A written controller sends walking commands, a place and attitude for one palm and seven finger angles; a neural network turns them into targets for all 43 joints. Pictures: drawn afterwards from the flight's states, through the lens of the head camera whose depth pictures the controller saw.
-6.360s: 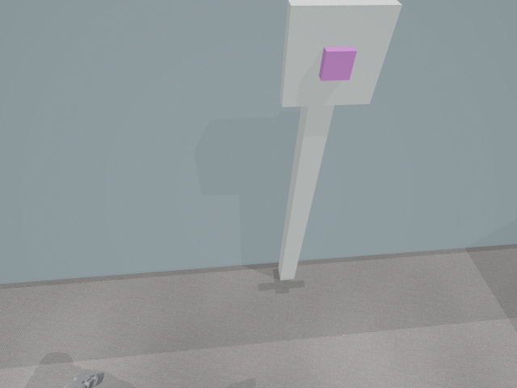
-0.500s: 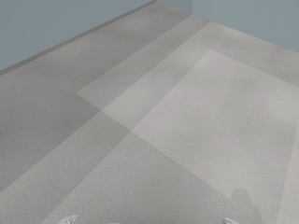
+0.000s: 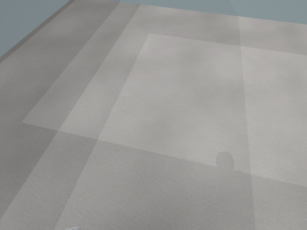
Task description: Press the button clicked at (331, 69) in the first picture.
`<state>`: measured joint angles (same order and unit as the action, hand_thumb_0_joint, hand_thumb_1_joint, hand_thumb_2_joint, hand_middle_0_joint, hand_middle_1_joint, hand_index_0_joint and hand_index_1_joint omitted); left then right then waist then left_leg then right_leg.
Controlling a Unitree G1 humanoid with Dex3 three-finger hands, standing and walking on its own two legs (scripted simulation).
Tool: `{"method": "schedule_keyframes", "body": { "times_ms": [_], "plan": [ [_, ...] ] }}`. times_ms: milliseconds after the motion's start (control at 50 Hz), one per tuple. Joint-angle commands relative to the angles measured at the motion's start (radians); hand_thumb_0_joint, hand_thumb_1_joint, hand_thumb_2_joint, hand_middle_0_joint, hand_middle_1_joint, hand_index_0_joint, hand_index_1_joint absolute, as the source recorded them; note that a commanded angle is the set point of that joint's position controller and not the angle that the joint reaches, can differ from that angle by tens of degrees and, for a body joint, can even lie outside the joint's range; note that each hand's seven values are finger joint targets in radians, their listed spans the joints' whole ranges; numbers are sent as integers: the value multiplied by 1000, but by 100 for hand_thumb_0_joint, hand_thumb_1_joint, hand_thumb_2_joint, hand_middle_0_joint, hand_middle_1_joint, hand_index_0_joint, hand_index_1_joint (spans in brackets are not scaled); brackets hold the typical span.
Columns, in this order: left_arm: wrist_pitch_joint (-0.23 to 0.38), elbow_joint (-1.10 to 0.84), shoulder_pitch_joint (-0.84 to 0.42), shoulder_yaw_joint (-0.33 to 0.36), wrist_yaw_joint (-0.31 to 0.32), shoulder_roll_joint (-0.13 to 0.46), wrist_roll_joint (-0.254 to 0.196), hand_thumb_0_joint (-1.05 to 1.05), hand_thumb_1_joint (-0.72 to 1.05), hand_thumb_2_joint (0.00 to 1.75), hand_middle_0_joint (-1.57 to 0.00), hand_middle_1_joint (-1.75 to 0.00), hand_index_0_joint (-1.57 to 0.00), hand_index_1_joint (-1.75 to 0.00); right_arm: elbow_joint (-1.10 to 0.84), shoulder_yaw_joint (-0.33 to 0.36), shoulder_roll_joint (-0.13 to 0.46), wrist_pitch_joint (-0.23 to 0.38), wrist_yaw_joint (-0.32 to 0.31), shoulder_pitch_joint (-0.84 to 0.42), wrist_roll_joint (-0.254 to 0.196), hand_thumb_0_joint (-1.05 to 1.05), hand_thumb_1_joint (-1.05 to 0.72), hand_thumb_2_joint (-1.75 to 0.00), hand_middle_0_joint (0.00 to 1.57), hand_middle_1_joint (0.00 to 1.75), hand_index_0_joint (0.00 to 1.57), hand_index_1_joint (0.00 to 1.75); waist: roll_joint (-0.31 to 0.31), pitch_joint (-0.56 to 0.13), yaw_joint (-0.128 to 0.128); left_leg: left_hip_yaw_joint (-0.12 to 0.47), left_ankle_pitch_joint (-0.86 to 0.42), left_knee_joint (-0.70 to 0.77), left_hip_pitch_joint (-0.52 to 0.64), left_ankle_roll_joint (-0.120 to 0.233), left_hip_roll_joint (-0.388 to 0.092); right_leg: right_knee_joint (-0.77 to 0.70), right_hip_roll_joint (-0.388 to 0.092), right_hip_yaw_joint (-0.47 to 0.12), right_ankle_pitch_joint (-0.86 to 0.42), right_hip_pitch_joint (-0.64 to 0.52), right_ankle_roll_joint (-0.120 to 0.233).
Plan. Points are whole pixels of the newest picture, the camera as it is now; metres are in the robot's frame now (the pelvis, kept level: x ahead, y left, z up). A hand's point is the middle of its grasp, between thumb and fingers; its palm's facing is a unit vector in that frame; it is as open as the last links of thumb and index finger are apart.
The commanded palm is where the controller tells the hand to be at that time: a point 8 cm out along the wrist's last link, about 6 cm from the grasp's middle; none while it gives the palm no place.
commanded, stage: walk to a spot facing it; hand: left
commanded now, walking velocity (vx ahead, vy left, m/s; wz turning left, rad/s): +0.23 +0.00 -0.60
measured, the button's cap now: out of the picture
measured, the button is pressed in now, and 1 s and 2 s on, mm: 0 0 0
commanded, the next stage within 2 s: turn to face it in 0.48 s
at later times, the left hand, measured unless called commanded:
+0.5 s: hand out of the picture +0.08 +0.15 -0.17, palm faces -0.09 -0.98 -0.17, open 7.4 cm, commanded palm none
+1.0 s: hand (101, 170) +0.32 +0.19 -0.17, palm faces -0.30 -0.93 -0.19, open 7.4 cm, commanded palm none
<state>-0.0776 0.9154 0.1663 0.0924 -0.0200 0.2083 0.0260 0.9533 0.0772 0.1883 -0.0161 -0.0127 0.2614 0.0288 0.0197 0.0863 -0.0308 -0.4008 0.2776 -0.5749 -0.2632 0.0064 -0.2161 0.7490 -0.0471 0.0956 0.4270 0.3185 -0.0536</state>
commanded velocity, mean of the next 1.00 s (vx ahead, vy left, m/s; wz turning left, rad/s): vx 0.14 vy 0.00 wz -0.38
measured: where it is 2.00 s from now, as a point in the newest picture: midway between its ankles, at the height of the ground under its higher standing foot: outside the picture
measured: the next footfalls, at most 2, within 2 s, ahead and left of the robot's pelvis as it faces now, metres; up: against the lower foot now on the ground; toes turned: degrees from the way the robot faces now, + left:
right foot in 0.04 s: +0.02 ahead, -0.12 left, +0.00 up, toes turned -8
left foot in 0.60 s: +0.26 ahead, +0.07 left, +0.00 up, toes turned -7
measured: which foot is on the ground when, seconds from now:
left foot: down 0.00-0.04, up 0.06-0.58, down 0.60-1.00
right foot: up 0.00-0.02, down 0.04-0.60, up 0.62-1.00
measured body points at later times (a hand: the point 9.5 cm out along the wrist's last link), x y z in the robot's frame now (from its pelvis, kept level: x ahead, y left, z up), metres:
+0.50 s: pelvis +0.08 -0.02 +0.01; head +0.09 -0.02 +0.45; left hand +0.08 +0.20 -0.15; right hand +0.13 -0.29 -0.13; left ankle +0.17 +0.09 -0.69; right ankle -0.02 -0.12 -0.73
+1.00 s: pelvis +0.19 +0.03 +0.01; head +0.20 +0.06 +0.46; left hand +0.34 +0.24 -0.15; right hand +0.11 -0.20 -0.13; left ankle +0.22 +0.08 -0.73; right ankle +0.12 -0.12 -0.64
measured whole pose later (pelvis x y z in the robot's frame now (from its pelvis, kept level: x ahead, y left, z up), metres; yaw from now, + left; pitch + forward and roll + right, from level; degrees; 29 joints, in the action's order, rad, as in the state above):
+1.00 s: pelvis +0.19 +0.03 +0.01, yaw -23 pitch -1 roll -2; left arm -0.07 0.98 0.21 0.11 0.00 0.22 0.03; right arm 1.01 0.04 0.15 0.01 -0.04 0.30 0.02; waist -0.03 0.03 0.00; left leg -0.29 0.24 -0.44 -0.18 0.09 -0.06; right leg 1.15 -0.06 -0.01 0.26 0.52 -0.08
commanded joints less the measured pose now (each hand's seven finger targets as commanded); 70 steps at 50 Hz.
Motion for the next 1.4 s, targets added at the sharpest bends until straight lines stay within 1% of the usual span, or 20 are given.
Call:
{"method": "schedule_keyframes", "body": {
  "times_ms": [0,20,40,100,180,400,500,540,560,580,600,680,760,980,1200,1260,1280,1300,1320,1380],
  "plan": [
    [61,-47,126,24,14,138,0,0,90,90,-20,-30,-20,-30,-65,38,152,10,7,28,-14,0,-90,-90,20,30,20,30,-44,-219,73,114,-91,-134,-28,-42,-137,-397,-90,-102,-256,-278,74],
    [73,-31,170,41,26,259,9,0,90,90,-20,-30,-20,-30,-120,10,70,3,14,-9,-10,0,-90,-90,20,30,20,30,-376,-178,104,124,357,-368,-357,-97,17,-482,-325,-477,-357,-369,171],
    [61,-26,198,48,36,280,-11,0,90,90,-20,-30,-20,-30,-148,7,101,-12,8,-74,-5,0,-90,-90,20,30,20,30,-338,-152,135,272,374,-497,-431,-93,47,-500,-376,-512,-309,-318,237],
    [74,-44,80,27,39,182,-16,0,90,90,-20,-30,-20,-30,-130,21,131,-17,23,-130,4,0,-90,-90,20,30,20,30,-244,11,80,368,109,-578,-476,-82,39,-588,-243,-424,73,-164,184],
    [113,-34,96,3,27,138,-18,0,90,90,-20,-30,-20,-30,-65,22,123,0,28,-30,12,0,-90,-90,20,30,20,30,-153,-20,34,351,-44,-533,-412,-109,53,-545,-159,-286,-200,-205,169],
    [144,61,246,-15,35,107,-3,0,90,90,-20,-30,-20,-30,-111,-4,97,30,28,-191,0,0,-90,-90,20,30,20,30,-130,6,73,357,-26,-344,-451,-95,81,-528,-194,-369,-418,-311,249],
    [136,91,244,-12,44,121,1,0,90,90,-20,-30,-20,-30,-113,-15,76,51,25,-200,-12,0,-90,-90,20,30,20,30,-144,-8,67,334,28,-120,-244,-58,129,-445,-183,-365,-569,-276,226],
    [133,91,205,-7,41,119,-7,0,90,90,-20,-30,-20,-30,-62,-9,94,65,9,-52,-11,0,-90,-90,20,30,20,30,-115,-57,-3,300,-82,61,21,-46,173,-292,-113,-312,-638,-182,178],
    [133,89,194,-9,38,95,-15,0,90,90,-20,-30,-20,-30,-15,-2,143,72,-5,93,-7,0,-90,-90,20,30,20,30,-37,-136,-60,334,-171,126,228,-37,132,-111,-47,-265,-574,-104,141],
    [129,94,270,-19,32,31,-28,0,90,90,-20,-30,-20,-30,12,16,247,82,-13,201,7,0,-90,-90,20,30,20,30,228,-272,-67,634,-351,138,449,50,-136,156,80,-140,-182,85,81],
    [129,99,296,-32,37,18,-25,0,90,90,-20,-30,-20,-30,24,10,270,67,-13,231,-5,0,-90,-90,20,30,20,30,321,-291,-54,784,-464,232,433,134,-269,352,104,-109,187,161,64],
    [88,120,193,-23,27,10,-2,0,90,90,-20,-30,-20,-30,-18,-35,112,65,-25,11,-5,0,-90,-90,20,30,20,30,60,-2,17,556,-320,335,12,116,-152,442,-22,-137,9,144,37],
    [44,122,245,-5,24,-3,-5,0,90,90,-20,-30,-20,-30,-3,-32,92,63,-30,0,-14,0,-90,-90,20,30,20,30,99,-68,59,376,-360,332,11,67,-93,455,-14,-121,-115,122,8],
    [9,1,43,20,13,24,1,0,90,90,-20,-30,-20,-30,11,-1,105,48,-32,85,-8,0,-90,-90,20,30,20,30,89,-27,17,331,-256,329,145,110,-163,368,-50,-105,-130,283,-31],
    [40,-69,-66,0,11,5,-3,0,90,90,-20,-30,-20,-30,36,33,159,28,-11,135,3,0,-90,-90,20,30,20,30,159,-117,-24,198,-494,156,229,101,-208,-23,-4,23,-5,96,19],
    [68,-39,58,11,20,72,-3,0,90,90,-20,-30,-20,-30,9,33,151,24,0,125,-12,0,-90,-90,20,30,20,30,47,-196,47,112,-464,-101,118,-8,-165,-341,-31,-22,-295,-188,66],
    [83,-19,135,30,34,185,6,0,90,90,-20,-30,-20,-30,-36,19,93,18,5,97,-18,0,-90,-90,20,30,20,30,-249,-209,86,85,-24,-307,-175,-70,-44,-389,-254,-341,-638,-384,163],
    [78,1,178,44,45,251,-10,0,90,90,-20,-30,-20,-30,-84,4,73,5,2,17,-14,0,-90,-90,20,30,20,30,-297,-198,105,183,376,-489,-342,-105,67,-357,-382,-457,-990,-398,273],
    [71,-2,167,41,55,221,-15,0,90,90,-20,-30,-20,-30,-91,7,82,-3,-9,-7,-15,0,-90,-90,20,30,20,30,-185,-173,102,289,350,-558,-358,-97,40,-337,-375,-387,-991,-367,302],
    [75,-29,47,23,54,157,-16,0,90,90,-20,-30,-20,-30,-73,9,85,-14,-8,-33,-7,0,-90,-90,20,30,20,30,-164,-112,50,345,180,-574,-362,-111,44,-346,-231,-288,-887,-296,226]
  ]
}}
